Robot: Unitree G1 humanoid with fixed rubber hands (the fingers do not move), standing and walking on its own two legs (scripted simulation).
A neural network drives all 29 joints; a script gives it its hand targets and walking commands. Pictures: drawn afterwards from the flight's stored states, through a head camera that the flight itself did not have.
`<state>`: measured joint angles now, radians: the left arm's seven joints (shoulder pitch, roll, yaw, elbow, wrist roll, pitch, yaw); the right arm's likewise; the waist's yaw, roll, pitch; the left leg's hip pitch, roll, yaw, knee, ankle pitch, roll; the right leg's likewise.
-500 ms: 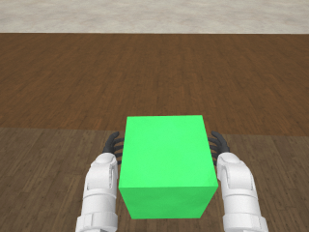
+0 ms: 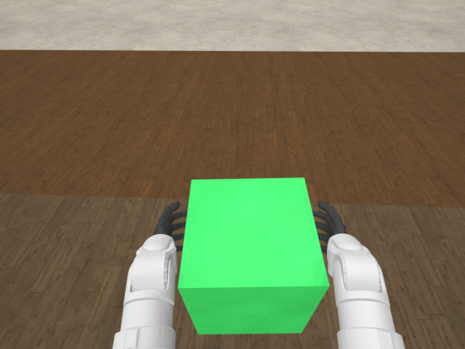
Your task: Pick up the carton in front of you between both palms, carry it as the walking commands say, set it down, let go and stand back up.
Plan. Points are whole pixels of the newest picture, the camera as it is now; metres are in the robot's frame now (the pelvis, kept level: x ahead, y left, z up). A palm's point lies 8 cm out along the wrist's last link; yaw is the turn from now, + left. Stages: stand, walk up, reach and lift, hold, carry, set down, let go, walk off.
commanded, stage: hold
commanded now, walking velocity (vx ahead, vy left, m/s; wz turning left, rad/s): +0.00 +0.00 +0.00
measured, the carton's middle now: (248, 259) +0.29 +0.00 -0.03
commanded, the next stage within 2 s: carry in 0.40 s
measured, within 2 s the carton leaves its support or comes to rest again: neither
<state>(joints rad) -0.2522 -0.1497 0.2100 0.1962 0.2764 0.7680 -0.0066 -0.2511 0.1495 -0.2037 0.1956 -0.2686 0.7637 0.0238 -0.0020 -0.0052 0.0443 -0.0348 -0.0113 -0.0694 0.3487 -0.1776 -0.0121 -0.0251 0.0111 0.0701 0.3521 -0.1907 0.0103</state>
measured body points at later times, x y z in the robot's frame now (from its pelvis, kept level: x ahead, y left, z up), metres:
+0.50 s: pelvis +0.00 +0.00 +0.00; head -0.04 +0.00 +0.45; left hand +0.30 +0.15 +0.04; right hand +0.30 -0.15 +0.04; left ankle +0.02 +0.13 -0.74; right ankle +0.01 -0.13 -0.74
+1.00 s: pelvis +0.19 -0.01 -0.01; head +0.17 -0.01 +0.44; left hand +0.45 +0.14 +0.08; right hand +0.44 -0.16 +0.08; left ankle +0.18 +0.07 -0.75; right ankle +0.06 -0.11 -0.68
